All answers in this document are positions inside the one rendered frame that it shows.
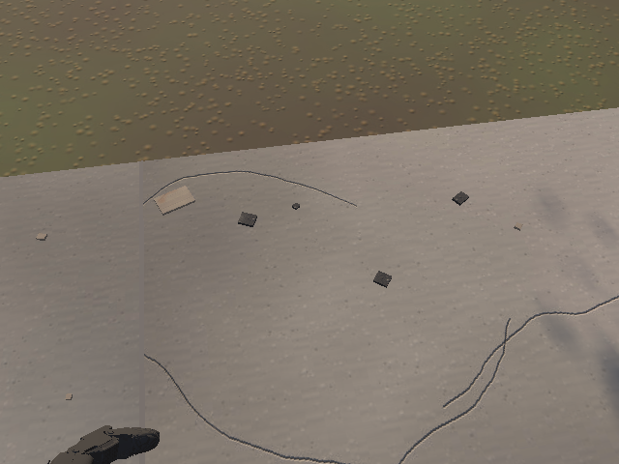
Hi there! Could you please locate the robot left hand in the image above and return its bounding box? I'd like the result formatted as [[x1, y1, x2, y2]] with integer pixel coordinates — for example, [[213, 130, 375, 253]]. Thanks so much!
[[47, 425, 160, 464]]

